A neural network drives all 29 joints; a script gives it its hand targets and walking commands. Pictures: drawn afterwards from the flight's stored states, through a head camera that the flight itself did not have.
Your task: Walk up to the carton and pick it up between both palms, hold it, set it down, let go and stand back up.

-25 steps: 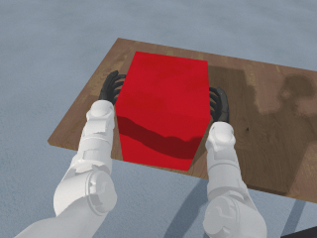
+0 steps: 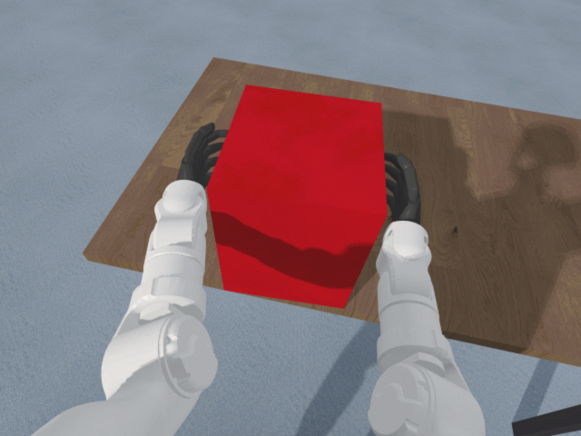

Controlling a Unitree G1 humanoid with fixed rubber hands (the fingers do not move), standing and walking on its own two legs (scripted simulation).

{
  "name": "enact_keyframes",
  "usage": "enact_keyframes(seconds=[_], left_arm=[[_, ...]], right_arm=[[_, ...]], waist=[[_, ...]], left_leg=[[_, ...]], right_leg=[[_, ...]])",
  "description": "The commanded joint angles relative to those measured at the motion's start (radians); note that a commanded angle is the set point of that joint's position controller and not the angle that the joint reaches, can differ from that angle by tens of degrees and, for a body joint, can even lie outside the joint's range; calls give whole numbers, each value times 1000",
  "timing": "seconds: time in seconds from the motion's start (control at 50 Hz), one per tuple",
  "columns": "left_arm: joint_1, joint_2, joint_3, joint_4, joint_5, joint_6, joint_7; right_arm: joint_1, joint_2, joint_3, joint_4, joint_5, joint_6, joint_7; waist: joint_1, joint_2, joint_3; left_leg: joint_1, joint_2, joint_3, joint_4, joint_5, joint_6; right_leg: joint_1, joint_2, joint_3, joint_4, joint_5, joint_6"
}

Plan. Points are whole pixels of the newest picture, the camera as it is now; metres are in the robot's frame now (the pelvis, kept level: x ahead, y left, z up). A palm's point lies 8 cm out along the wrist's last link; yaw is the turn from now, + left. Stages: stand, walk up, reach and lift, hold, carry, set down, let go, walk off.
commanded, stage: set down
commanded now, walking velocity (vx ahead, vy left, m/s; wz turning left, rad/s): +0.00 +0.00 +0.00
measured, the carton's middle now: (297, 202) +0.45 -0.01 +0.05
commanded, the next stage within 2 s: none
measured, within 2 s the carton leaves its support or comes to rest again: neither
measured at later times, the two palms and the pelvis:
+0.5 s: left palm (194, 192) +0.44 +0.15 +0.07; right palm (397, 221) +0.40 -0.15 +0.07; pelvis +0.00 +0.00 +0.00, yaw -2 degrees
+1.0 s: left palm (154, 154) +0.45 +0.19 +0.13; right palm (438, 176) +0.43 -0.19 +0.13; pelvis -0.02 +0.00 -0.01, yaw -1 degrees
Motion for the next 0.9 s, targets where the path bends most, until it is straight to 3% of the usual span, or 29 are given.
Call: enact_keyframes(seconds=[0.0,0.22,0.32,0.42,0.48,0.6,0.7,0.74,0.8,0.88], left_arm=[[-319,-324,-183,84,20,16,-63],[-320,-230,-161,79,9,6,-51],[-355,0,-141,62,-48,-46,21],[-480,245,-233,114,-208,-142,139],[-558,317,-312,178,-314,-195,180],[-629,420,-448,352,-476,-242,173],[-654,432,-566,446,-589,-230,162],[-655,438,-601,453,-621,-213,158],[-686,469,-645,445,-664,-181,151],[-751,523,-684,363,-727,-138,150]], right_arm=[[-385,320,244,88,-41,22,112],[-362,247,237,80,-22,37,95],[-350,28,201,101,39,23,46],[-445,-182,267,167,210,-14,-33],[-526,-246,346,187,322,-34,-72],[-607,-385,428,260,454,-39,-111],[-663,-494,482,381,568,-38,-109],[-675,-531,509,419,618,-29,-102],[-718,-577,555,453,696,2,-89],[-790,-628,594,401,769,52,-76]], waist=[[6,92,-322],[8,78,-339],[8,84,-403],[28,99,-594],[29,100,-767],[-13,120,-910],[-32,160,-881],[-30,179,-864],[-23,190,-828],[-18,172,-878]], left_leg=[[191,23,40,19,445,-58],[152,15,46,17,404,-48],[152,20,43,49,454,-58],[68,22,37,102,503,-64],[-23,20,27,146,514,-69],[-31,23,-10,222,579,-99],[81,49,-49,279,728,-145],[108,57,-59,291,776,-156],[90,57,-66,280,734,-156],[67,51,-70,259,660,-143]], right_leg=[[28,36,-93,-5,195,60],[44,33,-80,10,216,65],[25,43,-69,22,248,57],[-5,46,-28,59,339,38],[42,42,-4,114,461,20],[-20,37,0,177,555,11],[-202,52,-25,166,486,-8],[-250,58,-30,157,457,-15],[-262,58,-28,153,413,-22],[-236,55,-26,160,387,-16]])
